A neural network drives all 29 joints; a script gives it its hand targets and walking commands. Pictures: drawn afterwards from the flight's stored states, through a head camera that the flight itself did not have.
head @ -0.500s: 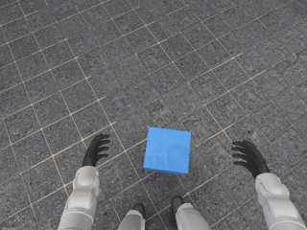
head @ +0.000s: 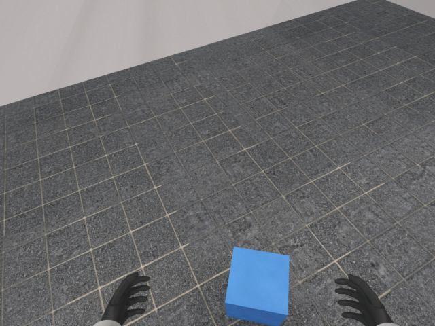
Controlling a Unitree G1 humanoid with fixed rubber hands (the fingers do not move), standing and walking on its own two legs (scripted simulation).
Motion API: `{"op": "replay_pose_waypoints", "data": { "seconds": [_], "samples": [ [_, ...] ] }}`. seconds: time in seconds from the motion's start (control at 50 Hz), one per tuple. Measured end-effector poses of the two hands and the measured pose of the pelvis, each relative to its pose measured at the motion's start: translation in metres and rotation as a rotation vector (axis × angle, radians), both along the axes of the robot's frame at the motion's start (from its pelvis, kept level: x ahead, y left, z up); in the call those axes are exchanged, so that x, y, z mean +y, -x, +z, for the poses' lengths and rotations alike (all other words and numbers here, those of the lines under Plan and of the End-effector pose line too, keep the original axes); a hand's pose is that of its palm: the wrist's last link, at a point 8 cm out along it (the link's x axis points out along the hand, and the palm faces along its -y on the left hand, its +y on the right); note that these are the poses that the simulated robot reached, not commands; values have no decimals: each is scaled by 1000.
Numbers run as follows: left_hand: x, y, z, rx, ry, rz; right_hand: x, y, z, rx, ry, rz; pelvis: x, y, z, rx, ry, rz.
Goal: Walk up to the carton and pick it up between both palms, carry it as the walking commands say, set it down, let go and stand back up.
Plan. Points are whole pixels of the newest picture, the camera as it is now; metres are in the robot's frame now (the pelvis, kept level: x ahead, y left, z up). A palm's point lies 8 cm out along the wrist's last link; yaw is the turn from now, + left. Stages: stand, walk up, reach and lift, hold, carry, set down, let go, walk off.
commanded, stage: let go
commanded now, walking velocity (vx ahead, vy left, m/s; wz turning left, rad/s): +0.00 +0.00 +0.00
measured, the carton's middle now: (256, 287) +0.36 -0.08 -0.65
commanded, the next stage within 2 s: stand in 0.32 s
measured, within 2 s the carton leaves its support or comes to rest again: neither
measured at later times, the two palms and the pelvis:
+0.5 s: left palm out of the picture +0.13 +0.22 -0.10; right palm out of the picture +0.13 -0.30 -0.09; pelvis +0.02 -0.03 -0.01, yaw -3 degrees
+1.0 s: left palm out of the picture +0.10 +0.20 -0.14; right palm out of the picture +0.01 -0.30 -0.14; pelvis +0.04 -0.04 -0.01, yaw -7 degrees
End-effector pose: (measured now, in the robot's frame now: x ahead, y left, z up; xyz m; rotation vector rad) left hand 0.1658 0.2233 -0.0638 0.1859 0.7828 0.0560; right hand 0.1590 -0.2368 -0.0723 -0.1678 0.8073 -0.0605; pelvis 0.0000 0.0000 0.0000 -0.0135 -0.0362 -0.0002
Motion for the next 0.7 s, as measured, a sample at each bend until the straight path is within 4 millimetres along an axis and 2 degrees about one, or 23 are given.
{"op": "replay_pose_waypoints", "data": {
  "seconds": [0.24,0.32,0.38,0.52,0.7],
  "samples": [
    [-10,4,-2,7,-15,16,-14,1,1,37,26,-11,-16,0,-1,-20,-5,-4],
    [-15,7,-4,-2,-22,14,-23,3,1,38,45,-24,-22,1,-2,-14,-7,-11],
    [-10,17,-14,18,-72,3,-38,7,-1,-18,107,-41,-25,-4,-4,20,-3,-32],
    [-3,42,-39,130,-98,10,-64,37,-20,4,136,-129,-31,-21,-10,75,1,-63],
    [-20,50,-59,244,-74,-4,-69,84,-44,168,119,-204,-37,-36,-12,98,-6,-89]
  ]
}}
